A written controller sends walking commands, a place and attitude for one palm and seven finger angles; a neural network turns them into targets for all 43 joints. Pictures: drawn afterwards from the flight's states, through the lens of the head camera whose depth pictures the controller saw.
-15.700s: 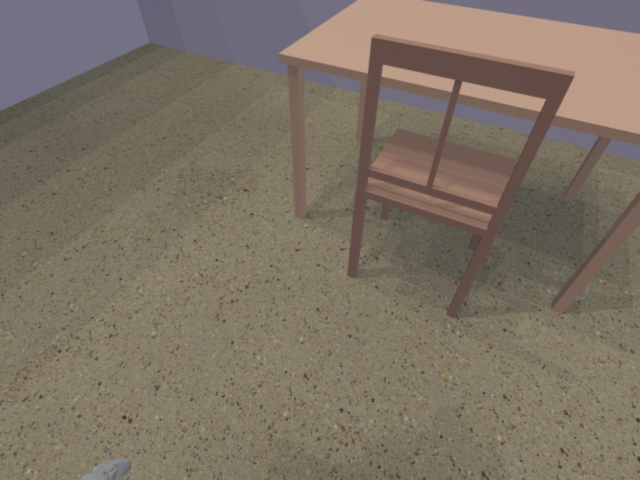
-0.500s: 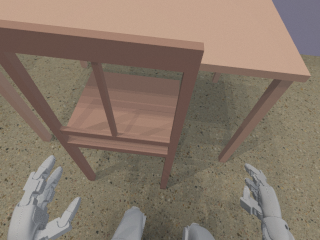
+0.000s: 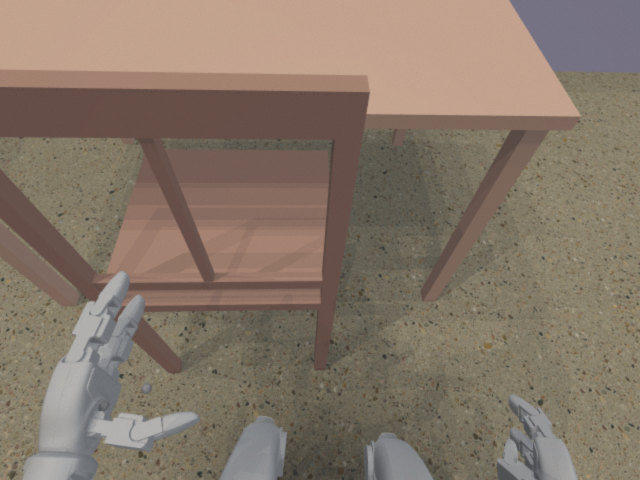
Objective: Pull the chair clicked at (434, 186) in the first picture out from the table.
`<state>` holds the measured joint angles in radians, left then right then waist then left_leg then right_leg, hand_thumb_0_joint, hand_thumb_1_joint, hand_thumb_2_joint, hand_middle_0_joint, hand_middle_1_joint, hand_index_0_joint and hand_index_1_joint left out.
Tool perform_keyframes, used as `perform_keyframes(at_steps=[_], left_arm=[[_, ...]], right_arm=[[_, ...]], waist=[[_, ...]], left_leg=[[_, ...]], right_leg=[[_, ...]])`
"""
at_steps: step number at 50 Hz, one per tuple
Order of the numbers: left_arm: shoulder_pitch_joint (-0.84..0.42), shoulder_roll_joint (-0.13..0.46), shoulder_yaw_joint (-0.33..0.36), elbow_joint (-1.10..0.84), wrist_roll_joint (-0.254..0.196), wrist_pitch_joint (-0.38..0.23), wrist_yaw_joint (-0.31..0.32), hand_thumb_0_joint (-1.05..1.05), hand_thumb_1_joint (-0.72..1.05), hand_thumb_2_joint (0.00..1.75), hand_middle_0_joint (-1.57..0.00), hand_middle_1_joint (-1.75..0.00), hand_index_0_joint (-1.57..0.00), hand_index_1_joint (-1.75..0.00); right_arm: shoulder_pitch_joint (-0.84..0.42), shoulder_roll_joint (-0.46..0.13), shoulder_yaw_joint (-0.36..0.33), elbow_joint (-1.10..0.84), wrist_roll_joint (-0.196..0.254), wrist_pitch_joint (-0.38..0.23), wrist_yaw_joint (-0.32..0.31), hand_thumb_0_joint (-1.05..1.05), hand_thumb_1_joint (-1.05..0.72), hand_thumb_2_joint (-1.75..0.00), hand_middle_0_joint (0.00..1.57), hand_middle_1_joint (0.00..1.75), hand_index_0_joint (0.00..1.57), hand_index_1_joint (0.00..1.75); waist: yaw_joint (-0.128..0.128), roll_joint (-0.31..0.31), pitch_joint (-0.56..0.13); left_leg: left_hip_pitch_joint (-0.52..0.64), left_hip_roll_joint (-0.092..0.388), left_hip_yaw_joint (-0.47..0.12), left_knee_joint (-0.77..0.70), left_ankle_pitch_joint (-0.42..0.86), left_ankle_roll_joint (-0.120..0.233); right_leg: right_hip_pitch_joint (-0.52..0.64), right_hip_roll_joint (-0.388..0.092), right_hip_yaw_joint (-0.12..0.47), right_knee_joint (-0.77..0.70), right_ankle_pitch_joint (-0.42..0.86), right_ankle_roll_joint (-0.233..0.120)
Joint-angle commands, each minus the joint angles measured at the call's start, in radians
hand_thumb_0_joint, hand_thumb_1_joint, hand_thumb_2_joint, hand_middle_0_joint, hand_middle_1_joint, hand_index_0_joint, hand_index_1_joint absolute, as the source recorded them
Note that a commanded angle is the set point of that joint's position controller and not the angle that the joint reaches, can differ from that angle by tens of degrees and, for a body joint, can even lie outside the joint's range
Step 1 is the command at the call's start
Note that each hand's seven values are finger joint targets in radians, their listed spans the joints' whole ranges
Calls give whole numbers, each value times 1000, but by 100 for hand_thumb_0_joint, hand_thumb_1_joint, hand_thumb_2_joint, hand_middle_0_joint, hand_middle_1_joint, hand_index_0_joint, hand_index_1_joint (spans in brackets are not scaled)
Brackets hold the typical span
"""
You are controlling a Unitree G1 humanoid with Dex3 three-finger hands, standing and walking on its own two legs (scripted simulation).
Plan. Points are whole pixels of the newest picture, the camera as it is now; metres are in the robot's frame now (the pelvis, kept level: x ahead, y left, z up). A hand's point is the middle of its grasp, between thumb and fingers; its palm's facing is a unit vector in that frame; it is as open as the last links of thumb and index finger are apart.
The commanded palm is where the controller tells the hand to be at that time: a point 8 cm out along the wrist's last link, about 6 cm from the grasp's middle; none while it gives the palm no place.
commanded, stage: raise the hand toward the chair's back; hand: left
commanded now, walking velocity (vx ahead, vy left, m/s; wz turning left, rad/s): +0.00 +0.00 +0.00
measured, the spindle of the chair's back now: (185, 222) +0.43 +0.21 +0.04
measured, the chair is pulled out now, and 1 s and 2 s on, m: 0.00 0.00 0.00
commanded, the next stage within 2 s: aim the fingers beside a spindle in 1.06 s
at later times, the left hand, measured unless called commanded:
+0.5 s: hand (104, 354) +0.23 +0.23 +0.08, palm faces +0.10 -0.99 -0.06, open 16.9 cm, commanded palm +0.22 +0.28 +0.08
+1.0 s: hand (137, 338) +0.26 +0.21 +0.06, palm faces +0.06 -1.00 -0.05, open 16.9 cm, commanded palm +0.23 +0.27 +0.08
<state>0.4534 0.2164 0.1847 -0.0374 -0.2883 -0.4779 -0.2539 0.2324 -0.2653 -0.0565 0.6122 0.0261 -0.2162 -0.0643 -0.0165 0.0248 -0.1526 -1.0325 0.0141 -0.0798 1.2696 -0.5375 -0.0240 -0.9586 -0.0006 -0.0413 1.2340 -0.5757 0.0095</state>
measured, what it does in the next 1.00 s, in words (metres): stands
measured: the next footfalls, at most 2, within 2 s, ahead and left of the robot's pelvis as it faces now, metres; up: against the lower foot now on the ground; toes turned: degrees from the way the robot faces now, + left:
none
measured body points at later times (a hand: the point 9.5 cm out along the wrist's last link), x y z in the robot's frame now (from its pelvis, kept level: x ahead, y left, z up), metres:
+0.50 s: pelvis +0.00 +0.02 +0.01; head +0.07 +0.04 +0.46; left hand +0.22 +0.28 +0.08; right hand +0.19 -0.20 -0.05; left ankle +0.04 +0.13 -0.63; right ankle +0.01 -0.13 -0.63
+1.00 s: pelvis +0.01 +0.01 +0.02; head +0.08 +0.01 +0.46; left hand +0.25 +0.26 +0.07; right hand +0.19 -0.24 -0.06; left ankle +0.04 +0.13 -0.63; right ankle +0.01 -0.13 -0.63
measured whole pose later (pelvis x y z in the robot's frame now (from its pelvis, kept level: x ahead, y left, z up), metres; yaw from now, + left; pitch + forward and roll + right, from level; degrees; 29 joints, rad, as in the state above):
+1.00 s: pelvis +0.01 +0.01 +0.02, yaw +0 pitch +16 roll -3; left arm 0.31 0.26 0.21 0.03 -0.27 -0.34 -0.21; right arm 0.23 -0.24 0.00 0.54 0.02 -0.16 -0.04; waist -0.02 0.03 -0.16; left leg -0.94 0.01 -0.07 1.18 -0.52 -0.01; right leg -0.87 0.00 -0.04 1.14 -0.55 0.02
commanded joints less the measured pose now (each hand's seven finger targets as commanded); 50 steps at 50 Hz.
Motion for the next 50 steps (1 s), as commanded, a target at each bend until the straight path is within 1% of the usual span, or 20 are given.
perform_keyframes(at_steps=[1,5,6,8,11,13,16,19,20,21,24,27,31,34,35,39,42,46,49,50], left_arm=[[3,180,128,-296,-16,1,20,0,-34,37,-8,-11,-8,-11],[-12,160,149,-343,-15,-12,127,0,-43,33,-7,-9,-7,-9],[-11,131,117,-310,-4,-12,139,0,-45,32,-6,-9,-6,-9],[-35,95,60,-253,18,-5,140,0,-50,30,-6,-8,-6,-8],[-43,70,-9,-147,43,46,86,0,-50,30,-6,-8,-6,-8],[-82,98,-8,-137,39,81,43,0,-50,30,-6,-8,-6,-8],[-150,165,58,-222,21,90,22,0,-50,30,-6,-8,-6,-8],[-198,201,122,-322,2,49,59,0,-50,30,-6,-8,-6,-8],[-201,230,153,-324,4,35,81,0,-50,30,-6,-8,-6,-8],[-198,199,131,-320,7,20,93,0,-50,30,-6,-8,-6,-8],[-196,166,102,-242,15,13,102,0,-50,30,-6,-8,-6,-8],[-172,140,65,-121,18,70,58,0,-50,30,-6,-8,-6,-8],[-147,152,75,-109,-1,143,5,0,-50,30,-6,-8,-6,-8],[-184,200,129,-221,-10,114,35,0,-50,30,-6,-8,-6,-8],[-190,227,160,-246,-11,91,58,0,-50,30,-6,-8,-6,-8],[-202,181,136,-224,4,1,115,0,-50,30,-6,-8,-6,-8],[-181,150,98,-123,21,6,99,0,-50,30,-6,-8,-6,-8],[-155,146,70,-94,11,72,35,0,-50,30,-6,-8,-6,-8],[-186,189,110,-195,-3,82,31,0,-50,30,-6,-8,-6,-8],[-189,213,139,-210,-8,76,45,0,-50,30,-6,-8,-6,-8]], right_arm=[[-78,-99,-27,-213,3,-56,-17,0,-90,-90,20,30,20,30],[-79,-72,-18,-206,-10,-39,-7,0,-90,-90,20,30,20,30],[-79,-75,-14,-209,-12,-33,-1,0,-90,-90,20,30,20,30],[-80,-84,-7,-209,-15,-26,11,0,-90,-90,20,30,20,30],[-64,-104,3,-224,-9,-10,14,0,-90,-90,20,30,20,30],[-55,-119,7,-240,-2,-6,7,0,-90,-90,20,30,20,30],[-51,-121,10,-255,-2,-8,-5,0,-90,-90,20,30,20,30],[-53,-102,15,-252,-10,-17,-8,0,-90,-90,20,30,20,30],[-56,-100,16,-239,-15,-18,-9,0,-90,-90,20,30,20,30],[-55,-94,19,-237,-16,-20,-5,0,-90,-90,20,30,20,30],[-56,-99,20,-218,-18,-20,7,0,-90,-90,20,30,20,30],[-44,-119,16,-217,-8,-9,7,0,-90,-90,20,30,20,30],[-34,-131,9,-241,7,-3,-3,0,-90,-90,20,30,20,30],[-36,-120,4,-242,0,-11,-8,0,-90,-90,20,30,20,30],[-42,-113,5,-233,-7,-13,-8,0,-90,-90,20,30,20,30],[-39,-100,6,-203,-19,-19,7,0,-90,-90,20,30,20,30],[-38,-111,4,-196,-17,-9,16,0,-90,-90,20,30,20,30],[-33,-127,-1,-220,-2,4,10,0,-90,-90,20,30,20,30],[-37,-119,0,-230,-2,2,1,0,-90,-90,20,30,20,30],[-36,-114,-1,-225,-5,3,-2,0,-90,-90,20,30,20,30]], waist=[[42,69,-306],[47,81,-271],[29,72,-233],[4,81,-171],[-23,40,-110],[-24,27,-109],[-5,52,-196],[16,85,-251],[23,104,-245],[18,110,-237],[2,126,-201],[-13,66,-169],[4,23,-206],[17,34,-260],[27,59,-262],[7,69,-224],[-9,55,-180],[-9,22,-214],[7,54,-276],[6,29,-276]], left_leg=[[256,-19,43,-245,205,52],[300,-11,28,-262,277,39],[292,-9,25,-260,268,37],[270,-6,15,-266,203,32],[230,-7,8,-278,120,36],[224,-10,6,-289,82,38],[277,-13,10,-291,132,41],[338,-11,4,-296,209,33],[337,-11,2,-294,223,30],[347,-10,0,-296,233,27],[332,-7,-6,-296,213,21],[285,-9,2,-300,169,27],[295,-12,13,-319,204,35],[335,-12,19,-310,281,35],[337,-11,21,-304,302,33],[331,-6,23,-280,309,27],[284,-7,28,-272,263,30],[276,-14,44,-274,240,42],[319,-17,47,-278,291,44],[314,-15,47,-269,309,46]], right_leg=[[175,0,-17,-221,152,-32],[165,15,-51,-205,202,-37],[137,15,-57,-204,196,-35],[88,16,-61,-207,152,-34],[70,16,-60,-228,110,-32],[87,16,-51,-245,92,-32],[131,15,-44,-250,123,-35],[149,15,-51,-236,165,-38],[149,17,-50,-230,170,-41],[136,17,-54,-227,172,-41],[103,14,-59,-222,161,-39],[115,16,-57,-245,149,-33],[188,16,-51,-275,180,-32],[217,13,-48,-268,232,-32],[219,15,-47,-261,243,-34],[158,14,-49,-239,236,-34],[140,13,-47,-241,217,-33],[200,11,-27,-273,229,-28],[244,9,-22,-274,283,-27],[255,12,-21,-272,307,-26]])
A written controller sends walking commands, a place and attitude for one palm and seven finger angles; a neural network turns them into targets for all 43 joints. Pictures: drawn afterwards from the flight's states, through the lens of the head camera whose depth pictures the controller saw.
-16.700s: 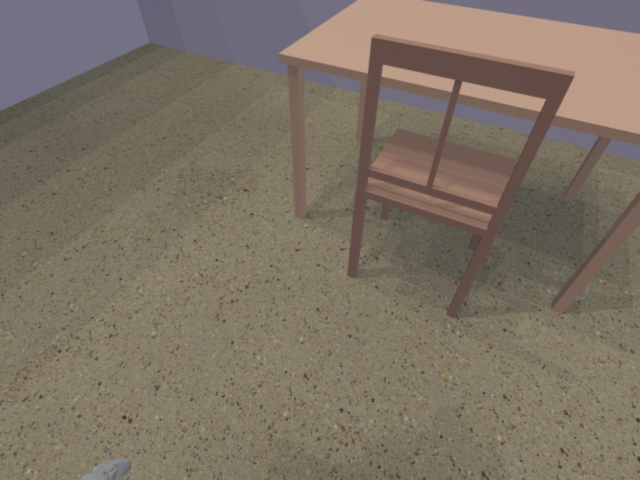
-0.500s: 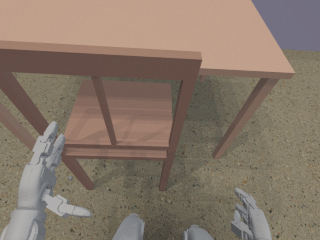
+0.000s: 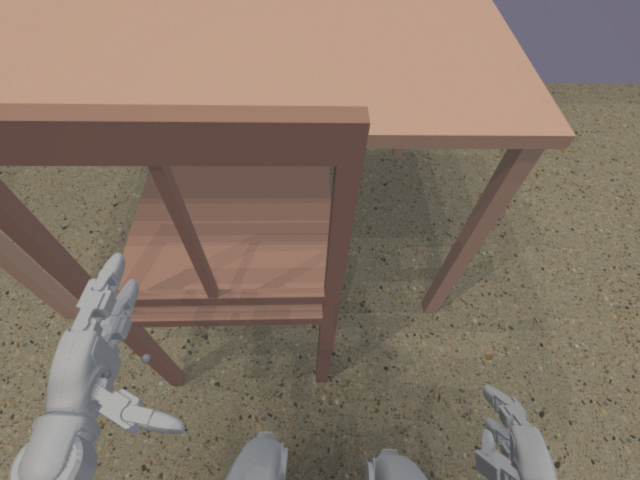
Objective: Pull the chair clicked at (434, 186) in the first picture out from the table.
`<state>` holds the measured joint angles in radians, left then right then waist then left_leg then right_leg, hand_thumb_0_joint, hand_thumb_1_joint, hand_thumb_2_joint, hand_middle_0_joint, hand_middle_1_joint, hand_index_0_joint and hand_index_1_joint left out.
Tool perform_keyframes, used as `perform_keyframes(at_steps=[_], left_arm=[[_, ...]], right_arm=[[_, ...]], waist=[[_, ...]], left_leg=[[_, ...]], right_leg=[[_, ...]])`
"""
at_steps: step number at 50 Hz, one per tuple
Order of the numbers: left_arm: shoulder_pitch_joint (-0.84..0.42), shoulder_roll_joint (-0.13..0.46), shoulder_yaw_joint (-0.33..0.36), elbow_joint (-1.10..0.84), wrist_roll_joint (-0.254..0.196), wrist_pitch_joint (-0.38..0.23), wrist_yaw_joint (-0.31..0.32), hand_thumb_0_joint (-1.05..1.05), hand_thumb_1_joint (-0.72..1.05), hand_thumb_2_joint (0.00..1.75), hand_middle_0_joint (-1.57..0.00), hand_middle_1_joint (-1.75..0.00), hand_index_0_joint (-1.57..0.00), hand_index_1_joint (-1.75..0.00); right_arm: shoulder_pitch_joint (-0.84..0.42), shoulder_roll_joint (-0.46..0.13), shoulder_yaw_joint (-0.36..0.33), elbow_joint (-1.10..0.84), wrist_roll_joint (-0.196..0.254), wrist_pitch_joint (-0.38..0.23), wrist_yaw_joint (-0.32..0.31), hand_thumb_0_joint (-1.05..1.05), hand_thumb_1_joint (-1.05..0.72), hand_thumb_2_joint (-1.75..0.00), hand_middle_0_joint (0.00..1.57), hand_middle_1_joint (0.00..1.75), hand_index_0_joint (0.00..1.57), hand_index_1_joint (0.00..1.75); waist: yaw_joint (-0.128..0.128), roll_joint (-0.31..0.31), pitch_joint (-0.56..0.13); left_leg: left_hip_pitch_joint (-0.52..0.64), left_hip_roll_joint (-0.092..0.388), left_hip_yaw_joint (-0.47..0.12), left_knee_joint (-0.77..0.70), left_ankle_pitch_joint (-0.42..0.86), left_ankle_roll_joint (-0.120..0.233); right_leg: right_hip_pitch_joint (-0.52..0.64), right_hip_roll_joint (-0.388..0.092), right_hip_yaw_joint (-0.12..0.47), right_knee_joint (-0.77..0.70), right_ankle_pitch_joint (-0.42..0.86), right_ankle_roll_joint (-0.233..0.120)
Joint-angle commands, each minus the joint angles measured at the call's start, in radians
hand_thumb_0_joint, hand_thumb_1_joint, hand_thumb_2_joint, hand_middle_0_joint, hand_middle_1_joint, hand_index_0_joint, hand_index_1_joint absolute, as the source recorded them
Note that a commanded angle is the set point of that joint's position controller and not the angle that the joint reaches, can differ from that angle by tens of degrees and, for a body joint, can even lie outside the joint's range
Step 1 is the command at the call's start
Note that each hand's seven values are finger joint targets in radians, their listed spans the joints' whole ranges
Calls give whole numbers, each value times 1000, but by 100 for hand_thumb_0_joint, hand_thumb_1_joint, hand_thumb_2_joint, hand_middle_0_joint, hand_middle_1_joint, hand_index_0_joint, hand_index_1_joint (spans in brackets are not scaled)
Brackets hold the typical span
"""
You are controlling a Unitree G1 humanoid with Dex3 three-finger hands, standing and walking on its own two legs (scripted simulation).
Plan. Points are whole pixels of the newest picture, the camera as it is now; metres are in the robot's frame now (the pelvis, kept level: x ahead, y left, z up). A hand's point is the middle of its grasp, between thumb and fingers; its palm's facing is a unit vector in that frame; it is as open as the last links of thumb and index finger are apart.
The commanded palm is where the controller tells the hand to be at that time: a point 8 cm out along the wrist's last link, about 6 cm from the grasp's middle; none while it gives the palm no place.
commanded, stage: raise the hand toward the chair's back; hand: left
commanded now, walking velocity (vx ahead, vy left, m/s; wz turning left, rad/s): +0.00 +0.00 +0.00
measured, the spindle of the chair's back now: (191, 242) +0.41 +0.20 +0.02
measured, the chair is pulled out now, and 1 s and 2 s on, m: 0.00 0.00 0.00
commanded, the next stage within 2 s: aim the fingers beside a spindle in 0.06 s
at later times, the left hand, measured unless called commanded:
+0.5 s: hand (163, 353) +0.25 +0.19 +0.05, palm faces +0.08 -0.99 -0.06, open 16.9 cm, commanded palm +0.22 +0.24 +0.04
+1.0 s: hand (185, 360) +0.25 +0.17 +0.01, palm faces +0.04 -1.00 -0.03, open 16.9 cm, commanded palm +0.23 +0.23 +0.02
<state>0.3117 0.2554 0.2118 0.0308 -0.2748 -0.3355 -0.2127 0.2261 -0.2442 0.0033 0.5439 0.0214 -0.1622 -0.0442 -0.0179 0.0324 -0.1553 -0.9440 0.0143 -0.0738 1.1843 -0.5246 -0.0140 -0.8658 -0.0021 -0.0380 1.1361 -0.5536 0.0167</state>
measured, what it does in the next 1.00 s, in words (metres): stands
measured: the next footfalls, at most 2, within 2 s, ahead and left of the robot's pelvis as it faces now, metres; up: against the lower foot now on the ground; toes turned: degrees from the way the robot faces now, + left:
none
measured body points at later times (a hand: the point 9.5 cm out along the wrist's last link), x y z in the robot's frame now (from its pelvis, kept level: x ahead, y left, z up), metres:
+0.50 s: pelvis +0.00 -0.01 -0.01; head +0.07 +0.00 +0.44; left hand +0.24 +0.24 +0.05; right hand +0.18 -0.26 -0.09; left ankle +0.03 +0.12 -0.65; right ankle +0.00 -0.13 -0.65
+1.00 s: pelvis -0.01 +0.00 -0.02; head +0.08 +0.01 +0.42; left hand +0.24 +0.23 +0.02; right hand +0.17 -0.24 -0.10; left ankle +0.03 +0.12 -0.65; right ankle +0.00 -0.13 -0.65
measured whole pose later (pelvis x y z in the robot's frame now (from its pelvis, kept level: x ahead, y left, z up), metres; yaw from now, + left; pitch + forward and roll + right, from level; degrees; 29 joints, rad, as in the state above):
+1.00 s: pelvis -0.01 +0.00 -0.02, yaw +0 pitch +19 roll -2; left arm 0.27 0.21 0.13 0.04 -0.23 -0.37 -0.14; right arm 0.21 -0.24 0.00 0.52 0.01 -0.12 -0.03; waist -0.02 0.03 -0.18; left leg -1.07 0.01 -0.07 1.28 -0.55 -0.02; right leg -1.00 0.00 -0.03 1.25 -0.59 0.01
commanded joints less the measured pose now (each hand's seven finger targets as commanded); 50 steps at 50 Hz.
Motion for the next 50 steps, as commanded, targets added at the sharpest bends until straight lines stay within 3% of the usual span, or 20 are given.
perform_keyframes(at_steps=[1,5,9,11,12,14,15,18,20,24,26,30,35,40,44,45,50], left_arm=[[-54,162,111,-291,-24,-79,14,0,-50,30,-6,-8,-6,-8],[-76,148,115,-254,-13,-134,53,0,-50,30,-6,-8,-6,-8],[-48,98,58,-149,-3,-109,16,0,-50,30,-6,-8,-6,-8],[-9,99,58,-132,-5,-83,-11,0,-50,30,-6,-8,-6,-8],[-35,88,27,-155,-6,-74,-24,0,-50,30,-6,-8,-6,-8],[-78,108,42,-189,-11,-69,-26,0,-50,30,-6,-8,-6,-8],[-92,128,63,-201,-10,-77,-16,0,-50,30,-6,-8,-6,-8],[-88,123,73,-268,-11,-122,23,0,-50,30,-6,-8,-6,-8],[-71,148,104,-256,-2,-147,53,0,-50,30,-6,-8,-6,-8],[-48,90,49,-183,22,-148,58,0,-50,30,-6,-8,-6,-8],[-24,76,34,-143,22,-124,42,0,-50,30,-6,-8,-6,-8],[-67,103,43,-180,10,-110,22,0,-50,30,-6,-8,-6,-8],[-136,113,34,-265,18,-157,60,0,-50,30,-6,-8,-6,-8],[-99,77,8,-169,38,-148,78,0,-50,30,-6,-8,-6,-8],[-82,51,-26,-169,40,-109,66,0,-50,30,-6,-8,-6,-8],[-71,59,-17,-161,40,-101,67,0,-50,30,-6,-8,-6,-8],[-127,75,-17,-268,49,-136,107,0,-50,30,-6,-8,-6,-8]], right_arm=[[-32,-129,-58,-155,-3,-53,-23,0,-90,-90,20,30,20,30],[-38,-119,-56,-126,-12,-56,-19,0,-90,-90,20,30,20,30],[-37,-130,-57,-132,-7,-51,-11,0,-90,-90,20,30,20,30],[-32,-134,-58,-141,-1,-44,-12,0,-90,-90,20,30,20,30],[-36,-136,-57,-151,1,-45,-13,0,-90,-90,20,30,20,30],[-36,-137,-59,-153,1,-48,-19,0,-90,-90,20,30,20,30],[-33,-137,-60,-148,-1,-49,-22,0,-90,-90,20,30,20,30],[-40,-121,-59,-147,-10,-57,-18,0,-90,-90,20,30,20,30],[-43,-119,-61,-136,-15,-53,-17,0,-90,-90,20,30,20,30],[-50,-122,-60,-138,-16,-40,-3,0,-90,-90,20,30,20,30],[-48,-127,-63,-144,-11,-30,-1,0,-90,-90,20,30,20,30],[-46,-136,-65,-152,-7,-26,-10,0,-90,-90,20,30,20,30],[-49,-128,-59,-149,-16,-35,-14,0,-90,-90,20,30,20,30],[-49,-131,-57,-144,-20,-25,-4,0,-90,-90,20,30,20,30],[-53,-135,-57,-166,-13,-10,4,0,-90,-90,20,30,20,30],[-49,-135,-59,-168,-13,-7,3,0,-90,-90,20,30,20,30],[-52,-126,-57,-174,-21,-5,1,0,-90,-90,20,30,20,30]], waist=[[7,17,-277],[-4,26,-215],[-16,4,-183],[-5,-1,-214],[-10,10,-218],[-10,7,-232],[-14,-14,-239],[5,28,-265],[10,7,-264],[0,23,-229],[-5,-2,-219],[-8,-16,-260],[-7,35,-273],[-12,9,-244],[-2,22,-271],[-1,-6,-279],[-4,20,-298]], left_leg=[[224,-18,44,-178,303,37],[192,-15,43,-154,291,32],[157,-18,47,-149,236,33],[160,-20,52,-151,259,35],[166,-22,53,-149,257,37],[172,-21,50,-148,258,39],[169,-18,47,-139,267,40],[190,-18,45,-139,297,36],[170,-16,45,-128,306,35],[133,-18,50,-121,252,32],[112,-18,52,-117,232,34],[110,-17,50,-105,229,40],[131,-13,38,-102,239,37],[92,-13,34,-94,201,34],[95,-17,38,-97,199,33],[92,-15,35,-96,209,35],[108,-12,31,-82,231,34]], right_leg=[[165,12,-19,-175,295,-31],[114,13,-21,-159,278,-33],[93,9,-16,-166,239,-30],[126,8,-11,-166,272,-31],[125,6,-7,-169,275,-29],[129,6,-5,-169,275,-28],[128,8,-5,-164,282,-28],[124,6,-12,-141,298,-32],[120,10,-12,-129,301,-34],[70,7,-15,-116,248,-33],[69,8,-11,-123,236,-31],[84,8,0,-124,236,-30],[38,11,-13,-96,214,-37],[-2,12,-21,-83,174,-37],[12,8,-20,-79,183,-39],[22,10,-22,-78,192,-39],[-3,11,-23,-58,201,-40]])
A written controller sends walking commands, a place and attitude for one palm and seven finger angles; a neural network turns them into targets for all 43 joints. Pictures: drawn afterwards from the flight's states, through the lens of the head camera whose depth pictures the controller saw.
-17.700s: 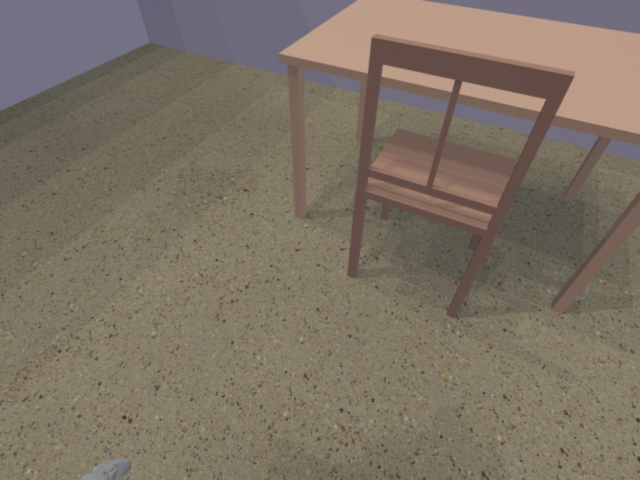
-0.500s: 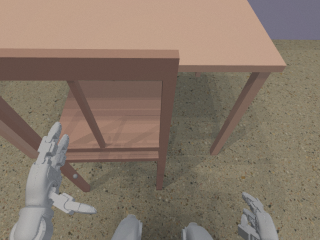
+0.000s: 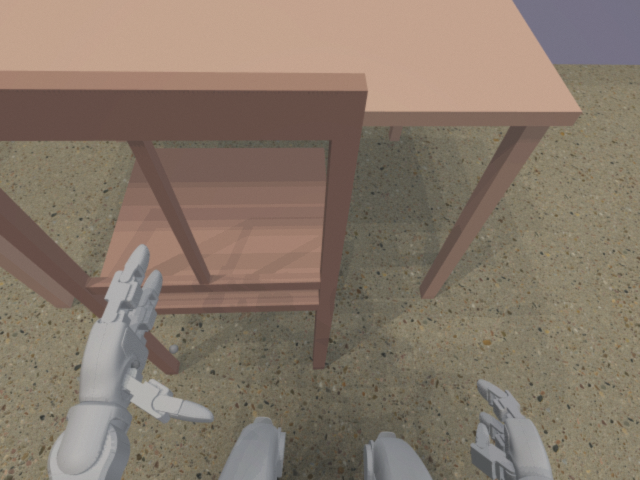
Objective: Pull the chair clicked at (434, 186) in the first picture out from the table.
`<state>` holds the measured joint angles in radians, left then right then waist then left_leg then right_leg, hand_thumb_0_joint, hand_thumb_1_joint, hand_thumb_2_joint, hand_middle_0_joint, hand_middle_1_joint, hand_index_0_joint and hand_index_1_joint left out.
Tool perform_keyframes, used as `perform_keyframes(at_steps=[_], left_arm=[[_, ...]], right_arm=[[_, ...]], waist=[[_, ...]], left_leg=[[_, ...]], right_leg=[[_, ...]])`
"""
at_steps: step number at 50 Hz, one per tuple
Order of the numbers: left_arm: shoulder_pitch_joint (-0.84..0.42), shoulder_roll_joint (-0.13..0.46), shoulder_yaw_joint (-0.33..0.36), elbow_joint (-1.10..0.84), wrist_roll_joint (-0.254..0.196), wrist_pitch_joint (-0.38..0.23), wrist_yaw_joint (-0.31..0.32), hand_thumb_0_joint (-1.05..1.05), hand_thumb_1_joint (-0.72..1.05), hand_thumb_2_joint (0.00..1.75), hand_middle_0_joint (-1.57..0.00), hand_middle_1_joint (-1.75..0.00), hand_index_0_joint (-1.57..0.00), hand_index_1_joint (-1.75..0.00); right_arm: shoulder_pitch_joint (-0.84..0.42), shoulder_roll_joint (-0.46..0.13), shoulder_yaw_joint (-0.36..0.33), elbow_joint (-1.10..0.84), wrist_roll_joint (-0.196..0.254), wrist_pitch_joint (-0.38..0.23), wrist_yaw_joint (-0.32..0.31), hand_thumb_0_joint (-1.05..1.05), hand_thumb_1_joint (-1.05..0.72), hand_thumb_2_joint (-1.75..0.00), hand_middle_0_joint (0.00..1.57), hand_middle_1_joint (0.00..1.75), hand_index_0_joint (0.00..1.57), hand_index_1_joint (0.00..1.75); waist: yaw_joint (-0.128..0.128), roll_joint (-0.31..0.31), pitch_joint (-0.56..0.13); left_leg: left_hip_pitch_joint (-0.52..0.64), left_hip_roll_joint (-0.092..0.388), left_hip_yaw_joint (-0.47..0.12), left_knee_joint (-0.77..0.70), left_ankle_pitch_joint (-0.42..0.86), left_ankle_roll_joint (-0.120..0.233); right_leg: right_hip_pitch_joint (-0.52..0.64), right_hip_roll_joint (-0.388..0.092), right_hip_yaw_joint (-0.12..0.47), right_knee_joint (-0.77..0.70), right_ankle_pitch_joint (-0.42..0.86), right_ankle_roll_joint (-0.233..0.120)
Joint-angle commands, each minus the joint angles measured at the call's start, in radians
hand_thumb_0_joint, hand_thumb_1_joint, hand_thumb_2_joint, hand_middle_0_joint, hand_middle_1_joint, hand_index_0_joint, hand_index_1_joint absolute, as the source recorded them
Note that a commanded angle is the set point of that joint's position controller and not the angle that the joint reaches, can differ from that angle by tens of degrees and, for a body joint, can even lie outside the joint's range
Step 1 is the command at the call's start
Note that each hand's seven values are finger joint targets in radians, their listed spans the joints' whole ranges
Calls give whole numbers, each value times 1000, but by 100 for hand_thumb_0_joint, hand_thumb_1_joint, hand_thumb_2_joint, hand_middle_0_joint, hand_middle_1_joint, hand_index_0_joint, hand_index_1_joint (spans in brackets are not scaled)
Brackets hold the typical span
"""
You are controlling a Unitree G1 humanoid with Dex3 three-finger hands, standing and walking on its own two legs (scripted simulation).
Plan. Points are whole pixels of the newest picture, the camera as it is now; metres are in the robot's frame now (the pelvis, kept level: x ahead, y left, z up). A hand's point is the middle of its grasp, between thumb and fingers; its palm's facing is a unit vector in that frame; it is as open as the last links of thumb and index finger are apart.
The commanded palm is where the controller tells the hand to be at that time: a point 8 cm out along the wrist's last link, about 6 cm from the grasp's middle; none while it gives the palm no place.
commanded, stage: aim the fingers beside a spindle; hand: left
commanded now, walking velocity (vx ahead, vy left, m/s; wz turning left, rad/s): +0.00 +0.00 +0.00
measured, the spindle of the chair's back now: (179, 224) +0.42 +0.21 +0.04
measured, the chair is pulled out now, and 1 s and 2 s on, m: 0.00 0.00 0.00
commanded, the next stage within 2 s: none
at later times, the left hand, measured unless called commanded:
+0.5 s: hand (177, 335) +0.27 +0.18 +0.03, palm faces +0.07 -1.00 -0.04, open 16.9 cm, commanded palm +0.25 +0.22 +0.03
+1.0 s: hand (199, 349) +0.27 +0.16 +0.00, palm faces +0.01 -1.00 +0.02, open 16.9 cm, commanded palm +0.26 +0.22 +0.02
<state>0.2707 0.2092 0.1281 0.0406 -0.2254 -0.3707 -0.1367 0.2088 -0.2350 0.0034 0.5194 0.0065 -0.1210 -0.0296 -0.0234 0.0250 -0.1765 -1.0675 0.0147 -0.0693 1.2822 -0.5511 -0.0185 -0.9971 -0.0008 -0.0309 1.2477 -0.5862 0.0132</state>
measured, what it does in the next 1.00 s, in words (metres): stands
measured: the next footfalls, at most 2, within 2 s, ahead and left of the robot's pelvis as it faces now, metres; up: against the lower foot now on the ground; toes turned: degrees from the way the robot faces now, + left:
none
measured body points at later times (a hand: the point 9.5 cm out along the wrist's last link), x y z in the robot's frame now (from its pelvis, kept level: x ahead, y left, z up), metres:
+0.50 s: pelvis +0.00 +0.00 -0.01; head +0.10 +0.01 +0.43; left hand +0.26 +0.23 +0.04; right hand +0.18 -0.24 -0.10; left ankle +0.03 +0.13 -0.63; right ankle +0.01 -0.13 -0.63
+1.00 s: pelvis +0.00 +0.00 -0.02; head +0.10 +0.02 +0.42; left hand +0.26 +0.22 +0.00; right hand +0.18 -0.24 -0.11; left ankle +0.03 +0.13 -0.63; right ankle +0.01 -0.13 -0.63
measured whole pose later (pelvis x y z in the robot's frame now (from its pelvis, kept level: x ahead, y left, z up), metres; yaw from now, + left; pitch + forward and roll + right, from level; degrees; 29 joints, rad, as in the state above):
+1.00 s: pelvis +0.00 +0.00 -0.02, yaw +0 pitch +22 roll -3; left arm 0.19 0.18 0.08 0.13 -0.21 -0.36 -0.13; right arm 0.19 -0.24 0.01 0.52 0.00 -0.09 -0.02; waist -0.02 0.03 -0.19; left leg -1.17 0.01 -0.07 1.35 -0.57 -0.01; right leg -1.09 0.00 -0.03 1.31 -0.61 0.02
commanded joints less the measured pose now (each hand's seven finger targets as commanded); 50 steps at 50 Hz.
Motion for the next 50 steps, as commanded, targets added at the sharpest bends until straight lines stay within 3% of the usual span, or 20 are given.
perform_keyframes(at_steps=[1,5,6,10,13,15,17,19,25,27,32,35,38,41,43,45,48,50], left_arm=[[-85,121,68,-283,6,-112,41,0,-50,30,-6,-8,-6,-8],[-80,103,49,-235,25,-132,62,0,-50,30,-6,-8,-6,-8],[-81,66,9,-214,30,-127,54,0,-50,30,-6,-8,-6,-8],[-93,81,21,-138,29,-90,30,0,-50,30,-6,-8,-6,-8],[-123,90,28,-185,22,-83,24,0,-50,30,-6,-8,-6,-8],[-135,139,79,-228,13,-96,35,0,-50,30,-6,-8,-6,-8],[-143,132,78,-261,11,-115,49,0,-50,30,-6,-8,-6,-8],[-146,117,65,-263,15,-130,61,0,-50,30,-6,-8,-6,-8],[-64,45,2,-107,20,-95,27,0,-50,30,-6,-8,-6,-8],[-89,24,-30,-111,21,-84,14,0,-50,30,-6,-8,-6,-8],[-155,122,55,-261,22,-129,50,0,-50,30,-6,-8,-6,-8],[-139,203,145,-315,22,-166,89,0,-50,30,-6,-8,-6,-8],[-129,131,95,-236,21,-154,82,0,-50,30,-6,-8,-6,-8],[-77,39,3,-103,12,-94,30,0,-50,30,-6,-8,-6,-8],[-106,3,-50,-53,6,-58,-7,0,-50,30,-6,-8,-6,-8],[-130,-5,-68,-50,3,-42,-26,0,-50,30,-6,-8,-6,-8],[-216,87,11,-180,11,-84,7,0,-50,30,-6,-8,-6,-8],[-224,194,108,-308,20,-136,61,0,-50,30,-6,-8,-6,-8]], right_arm=[[-35,-134,-57,-148,-8,-45,-12,0,-90,-90,20,30,20,30],[-36,-132,-57,-135,-12,-42,-6,0,-90,-90,20,30,20,30],[-36,-132,-53,-140,-12,-39,-2,0,-90,-90,20,30,20,30],[-35,-144,-56,-140,-6,-25,-4,0,-90,-90,20,30,20,30],[-35,-142,-57,-150,-5,-21,-6,0,-90,-90,20,30,20,30],[-34,-138,-58,-147,-8,-20,-10,0,-90,-90,20,30,20,30],[-38,-130,-56,-148,-10,-20,-7,0,-90,-90,20,30,20,30],[-39,-125,-55,-138,-13,-23,-4,0,-90,-90,20,30,20,30],[-33,-140,-58,-131,-8,-15,5,0,-90,-90,20,30,20,30],[-30,-143,-59,-138,-6,-11,6,0,-90,-90,20,30,20,30],[-39,-133,-62,-149,-13,-12,-3,0,-90,-90,20,30,20,30],[-39,-125,-60,-140,-19,-10,-5,0,-90,-90,20,30,20,30],[-39,-122,-54,-124,-16,-5,2,0,-90,-90,20,30,20,30],[-32,-136,-53,-121,-6,-1,6,0,-90,-90,20,30,20,30],[-28,-149,-55,-126,2,0,1,0,-90,-90,20,30,20,30],[-26,-154,-55,-138,5,-4,-6,0,-90,-90,20,30,20,30],[-33,-148,-61,-145,-4,-11,-14,0,-90,-90,20,30,20,30],[-35,-137,-60,-147,-14,-15,-15,0,-90,-90,20,30,20,30]], waist=[[3,34,-282],[-7,31,-252],[-17,25,-243],[-15,4,-232],[-7,14,-297],[9,25,-327],[11,44,-345],[7,61,-336],[-16,-4,-263],[-25,-12,-264],[6,25,-359],[30,65,-386],[4,63,-328],[-28,18,-269],[-45,-20,-233],[-45,-33,-230],[-19,-16,-324],[23,56,-389]], left_leg=[[236,-11,24,-179,263,37],[213,-10,18,-167,237,35],[204,-13,20,-164,221,36],[158,-16,22,-157,165,38],[186,-16,28,-147,210,39],[193,-16,31,-142,248,38],[212,-15,33,-140,273,37],[216,-14,32,-135,286,35],[152,-13,25,-121,239,36],[147,-16,26,-116,234,37],[185,-15,32,-112,269,39],[203,-14,35,-117,309,36],[196,-13,32,-122,288,33],[157,-14,28,-120,229,36],[122,-16,21,-115,173,39],[115,-17,17,-113,161,43],[156,-16,21,-106,211,44],[207,-14,25,-117,284,38]], right_leg=[[121,10,-33,-162,234,-38],[77,13,-36,-150,204,-40],[71,12,-37,-151,196,-38],[63,13,-30,-157,156,-38],[91,10,-25,-147,202,-38],[118,11,-20,-141,234,-40],[118,10,-21,-135,254,-40],[102,10,-24,-127,261,-41],[59,15,-32,-125,233,-38],[55,12,-32,-121,240,-36],[93,10,-17,-111,256,-40],[112,14,-13,-104,280,-44],[85,16,-25,-112,264,-42],[54,18,-32,-132,226,-36],[34,16,-31,-142,185,-32],[30,14,-30,-143,173,-33],[55,10,-22,-122,204,-36],[85,12,-17,-105,245,-43]])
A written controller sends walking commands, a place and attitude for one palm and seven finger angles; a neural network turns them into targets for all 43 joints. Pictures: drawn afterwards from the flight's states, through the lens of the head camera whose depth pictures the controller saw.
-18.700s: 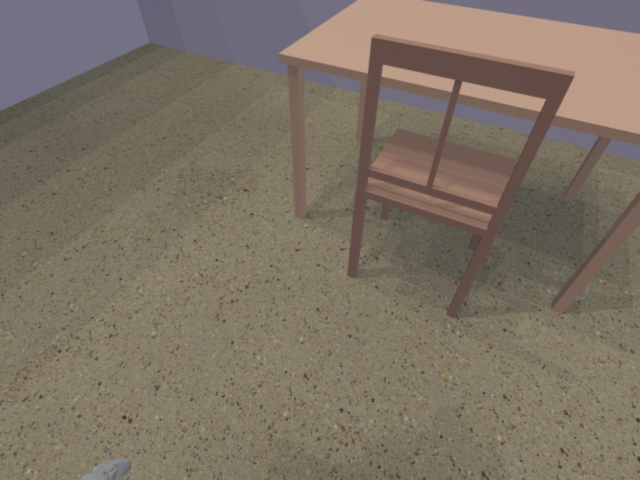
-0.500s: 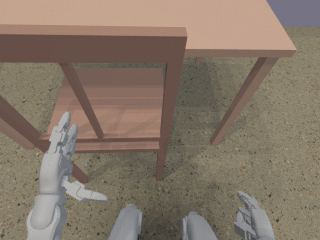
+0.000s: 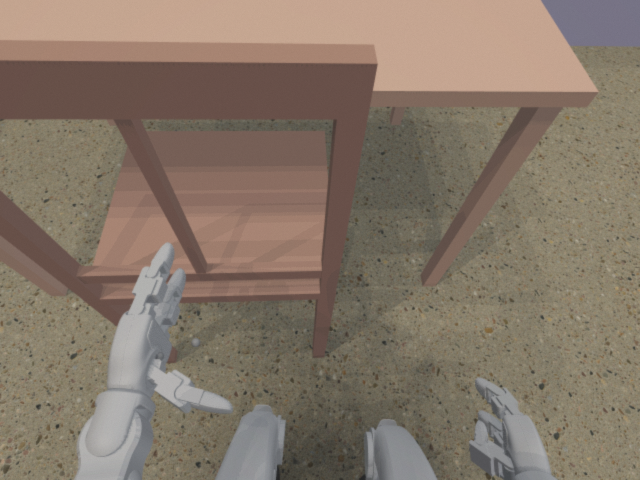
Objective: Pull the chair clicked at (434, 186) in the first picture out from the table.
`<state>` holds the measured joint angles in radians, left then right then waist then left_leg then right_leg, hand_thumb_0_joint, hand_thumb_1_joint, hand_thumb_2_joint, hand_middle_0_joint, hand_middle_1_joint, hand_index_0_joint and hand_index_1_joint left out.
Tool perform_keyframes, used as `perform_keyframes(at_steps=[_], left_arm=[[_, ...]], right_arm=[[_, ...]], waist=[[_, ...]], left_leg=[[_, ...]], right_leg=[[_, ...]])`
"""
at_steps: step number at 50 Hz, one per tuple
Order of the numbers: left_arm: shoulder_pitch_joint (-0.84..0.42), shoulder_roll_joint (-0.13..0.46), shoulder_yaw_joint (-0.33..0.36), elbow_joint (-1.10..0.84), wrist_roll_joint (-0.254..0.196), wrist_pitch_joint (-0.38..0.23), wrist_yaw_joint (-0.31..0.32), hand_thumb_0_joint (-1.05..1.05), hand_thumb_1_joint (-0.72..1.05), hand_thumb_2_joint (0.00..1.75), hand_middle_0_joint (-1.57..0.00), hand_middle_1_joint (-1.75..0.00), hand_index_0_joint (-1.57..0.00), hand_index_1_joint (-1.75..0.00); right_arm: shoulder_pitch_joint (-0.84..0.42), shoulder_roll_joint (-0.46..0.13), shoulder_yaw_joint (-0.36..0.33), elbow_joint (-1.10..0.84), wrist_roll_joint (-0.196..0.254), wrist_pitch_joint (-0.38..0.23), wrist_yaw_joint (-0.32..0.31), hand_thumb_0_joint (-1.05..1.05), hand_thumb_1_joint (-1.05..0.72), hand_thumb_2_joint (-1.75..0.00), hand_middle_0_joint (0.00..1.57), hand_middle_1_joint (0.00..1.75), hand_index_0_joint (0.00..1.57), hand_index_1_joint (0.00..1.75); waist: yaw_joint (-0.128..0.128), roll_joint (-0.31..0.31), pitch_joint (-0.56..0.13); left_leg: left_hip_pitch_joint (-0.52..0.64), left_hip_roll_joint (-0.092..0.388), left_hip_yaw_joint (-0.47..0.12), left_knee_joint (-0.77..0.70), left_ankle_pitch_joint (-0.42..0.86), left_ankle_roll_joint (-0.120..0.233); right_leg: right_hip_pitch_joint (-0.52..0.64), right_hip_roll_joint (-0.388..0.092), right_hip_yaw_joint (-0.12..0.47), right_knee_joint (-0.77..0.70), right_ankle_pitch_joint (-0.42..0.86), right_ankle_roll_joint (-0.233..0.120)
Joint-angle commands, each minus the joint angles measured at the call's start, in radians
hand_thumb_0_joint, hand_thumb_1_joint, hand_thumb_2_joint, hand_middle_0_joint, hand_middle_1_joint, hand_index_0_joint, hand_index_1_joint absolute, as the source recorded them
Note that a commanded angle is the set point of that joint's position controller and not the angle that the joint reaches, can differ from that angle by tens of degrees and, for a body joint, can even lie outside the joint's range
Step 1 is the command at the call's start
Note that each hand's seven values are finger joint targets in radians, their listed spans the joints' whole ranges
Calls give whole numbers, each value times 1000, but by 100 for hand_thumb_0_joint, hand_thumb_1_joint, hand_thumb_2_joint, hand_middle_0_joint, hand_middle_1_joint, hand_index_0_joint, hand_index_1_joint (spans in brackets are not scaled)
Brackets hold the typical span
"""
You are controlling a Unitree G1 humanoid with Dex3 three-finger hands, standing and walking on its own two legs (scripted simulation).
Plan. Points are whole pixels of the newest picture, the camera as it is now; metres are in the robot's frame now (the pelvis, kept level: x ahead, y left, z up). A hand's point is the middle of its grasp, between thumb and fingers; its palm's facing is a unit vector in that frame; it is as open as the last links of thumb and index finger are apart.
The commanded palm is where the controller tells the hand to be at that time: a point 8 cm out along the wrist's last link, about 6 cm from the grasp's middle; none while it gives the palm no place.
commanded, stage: aim the fingers beside a spindle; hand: left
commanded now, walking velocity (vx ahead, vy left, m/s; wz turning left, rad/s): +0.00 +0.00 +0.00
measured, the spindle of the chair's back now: (173, 211) +0.42 +0.21 +0.06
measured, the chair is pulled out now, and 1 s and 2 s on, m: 0.00 0.00 0.00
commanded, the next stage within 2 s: none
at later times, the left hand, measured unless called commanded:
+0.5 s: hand (170, 328) +0.27 +0.17 +0.07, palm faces +0.07 -1.00 -0.06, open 16.9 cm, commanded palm +0.25 +0.22 +0.04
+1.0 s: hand (190, 350) +0.27 +0.17 +0.00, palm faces +0.06 -1.00 +0.01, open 16.9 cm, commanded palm +0.24 +0.22 +0.04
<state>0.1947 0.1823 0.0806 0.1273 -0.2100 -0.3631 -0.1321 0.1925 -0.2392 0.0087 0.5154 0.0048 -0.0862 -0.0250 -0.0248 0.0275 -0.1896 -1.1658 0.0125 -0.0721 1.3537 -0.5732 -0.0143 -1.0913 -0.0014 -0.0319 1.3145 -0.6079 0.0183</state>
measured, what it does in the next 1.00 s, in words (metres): stands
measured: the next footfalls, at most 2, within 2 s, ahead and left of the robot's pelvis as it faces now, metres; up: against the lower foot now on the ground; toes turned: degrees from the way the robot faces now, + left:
none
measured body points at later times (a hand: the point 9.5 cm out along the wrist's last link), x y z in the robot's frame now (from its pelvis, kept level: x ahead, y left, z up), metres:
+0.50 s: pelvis +0.00 +0.00 +0.00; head +0.09 +0.02 +0.44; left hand +0.26 +0.22 +0.08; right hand +0.18 -0.24 -0.08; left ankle +0.03 +0.12 -0.61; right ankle +0.01 -0.14 -0.61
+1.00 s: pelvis +0.00 +0.00 +0.00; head +0.09 +0.00 +0.44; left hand +0.26 +0.22 +0.00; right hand +0.18 -0.24 -0.09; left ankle +0.03 +0.12 -0.61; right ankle +0.01 -0.14 -0.61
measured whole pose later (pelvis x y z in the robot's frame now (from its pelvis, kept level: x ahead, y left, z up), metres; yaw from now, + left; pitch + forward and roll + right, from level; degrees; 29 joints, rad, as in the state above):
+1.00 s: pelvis +0.00 +0.00 +0.00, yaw +0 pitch +21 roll -2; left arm 0.19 0.19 0.11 0.21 -0.23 -0.32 -0.13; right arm 0.20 -0.24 0.02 0.51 0.02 -0.06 -0.02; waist -0.03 0.04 -0.19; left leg -1.14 0.01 -0.07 1.33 -0.56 -0.02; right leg -1.08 0.00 -0.03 1.30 -0.60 0.01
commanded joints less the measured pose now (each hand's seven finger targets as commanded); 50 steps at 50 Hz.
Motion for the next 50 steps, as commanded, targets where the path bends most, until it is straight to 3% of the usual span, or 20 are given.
perform_keyframes(at_steps=[1,3,5,10,14,17,20,23,25,27,30,33,35,36,40,42,44,47,49,50], left_arm=[[-140,226,164,-456,10,-168,80,0,-50,30,-6,-8,-6,-8],[-56,219,180,-470,12,-190,120,0,-50,30,-6,-8,-6,-8],[9,194,172,-376,17,-170,127,0,-50,30,-6,-8,-6,-8],[59,11,9,-43,-3,-45,3,0,-50,30,-6,-8,-6,-8],[-75,55,14,-187,-29,-77,-43,0,-50,30,-6,-8,-6,-8],[-146,164,71,-497,-11,-187,29,0,-50,30,-6,-8,-6,-8],[-36,273,189,-564,7,-242,121,0,-50,30,-6,-8,-6,-8],[18,153,119,-322,40,-183,134,0,-50,30,-6,-8,-6,-8],[111,62,66,-92,39,-96,90,0,-50,30,-6,-8,-6,-8],[93,-4,-7,-12,8,-25,20,0,-50,30,-6,-8,-6,-8],[21,25,2,-72,-28,-10,-41,0,-50,30,-6,-8,-6,-8],[-187,142,59,-418,-14,-135,6,0,-50,30,-6,-8,-6,-8],[-181,234,120,-616,-1,-229,82,0,-50,30,-6,-8,-6,-8],[-109,224,121,-644,5,-255,115,0,-50,30,-6,-8,-6,-8],[37,172,129,-327,46,-198,149,0,-50,30,-6,-8,-6,-8],[108,58,46,-61,52,-90,94,0,-50,30,-6,-8,-6,-8],[67,-1,-17,32,19,-5,18,0,-50,30,-6,-8,-6,-8],[19,10,-4,-32,-28,15,-47,0,-50,30,-6,-8,-6,-8],[-79,112,72,-273,-32,-72,-22,0,-50,30,-6,-8,-6,-8],[-145,206,132,-449,-30,-140,14,0,-50,30,-6,-8,-6,-8]], right_arm=[[-20,-121,-63,-145,-16,-49,-17,0,-90,-90,20,30,20,30],[-18,-105,-59,-140,-17,-48,-6,0,-90,-90,20,30,20,30],[-17,-108,-59,-129,-17,-38,4,0,-90,-90,20,30,20,30],[-12,-141,-57,-122,9,-17,8,0,-90,-90,20,30,20,30],[-12,-151,-68,-147,13,-42,-17,0,-90,-90,20,30,20,30],[-23,-123,-66,-152,-9,-68,-25,0,-90,-90,20,30,20,30],[-4,-110,-61,-118,-22,-74,-20,0,-90,-90,20,30,20,30],[-27,-107,-55,-105,-19,-49,4,0,-90,-90,20,30,20,30],[-29,-123,-55,-104,-9,-29,15,0,-90,-90,20,30,20,30],[-23,-145,-55,-125,14,-15,14,0,-90,-90,20,30,20,30],[-16,-157,-60,-155,25,-24,-7,0,-90,-90,20,30,20,30],[-26,-132,-66,-161,-1,-52,-24,0,-90,-90,20,30,20,30],[-12,-114,-60,-138,-16,-73,-32,0,-90,-90,20,30,20,30],[-5,-102,-58,-129,-20,-79,-30,0,-90,-90,20,30,20,30],[-16,-107,-55,-91,-23,-56,1,0,-90,-90,20,30,20,30],[-25,-126,-51,-95,-9,-24,16,0,-90,-90,20,30,20,30],[-31,-150,-49,-122,22,-7,10,0,-90,-90,20,30,20,30],[-15,-161,-60,-155,33,-17,-8,0,-90,-90,20,30,20,30],[-24,-142,-69,-165,12,-35,-19,0,-90,-90,20,30,20,30],[-28,-129,-66,-162,2,-48,-25,0,-90,-90,20,30,20,30]], waist=[[37,94,-419],[50,118,-414],[31,87,-371],[-42,-66,-138],[-34,-63,-238],[12,98,-406],[44,137,-431],[-1,85,-276],[-17,10,-166],[-29,-62,-132],[-30,-109,-186],[-5,20,-365],[23,115,-434],[37,151,-453],[0,95,-306],[-31,-20,-148],[-32,-91,-100],[-24,-120,-188],[-2,-70,-333],[19,11,-399]], left_leg=[[360,-11,30,-199,357,31],[395,-8,32,-214,416,21],[360,-7,31,-213,402,23],[178,-15,30,-203,156,32],[206,-18,25,-183,166,41],[366,-12,28,-198,308,35],[411,-6,23,-214,423,21],[318,-7,22,-209,317,20],[219,-13,24,-210,211,22],[177,-20,31,-208,141,29],[174,-21,32,-194,139,40],[282,-16,33,-181,241,43],[387,-10,29,-202,343,30],[444,-9,25,-220,397,21],[337,-6,21,-201,370,21],[198,-14,26,-202,194,21],[155,-25,32,-216,97,29],[172,-26,36,-200,142,42],[218,-22,44,-177,219,45],[265,-18,47,-174,272,43]], right_leg=[[193,11,-15,-167,298,-53],[209,13,-22,-165,333,-56],[207,17,-28,-176,335,-52],[127,24,-32,-229,175,-38],[149,14,-18,-218,177,-38],[173,10,-14,-184,255,-51],[191,14,-20,-166,313,-58],[137,17,-36,-175,258,-49],[110,22,-45,-196,196,-47],[117,22,-36,-225,160,-41],[162,16,-17,-241,160,-36],[185,10,-6,-197,227,-43],[177,16,-13,-173,267,-55],[171,15,-16,-171,285,-61],[148,17,-31,-176,294,-50],[104,23,-44,-199,192,-42],[119,21,-30,-241,118,-38],[182,13,-14,-247,169,-35],[227,9,2,-219,244,-34],[239,12,7,-197,280,-40]])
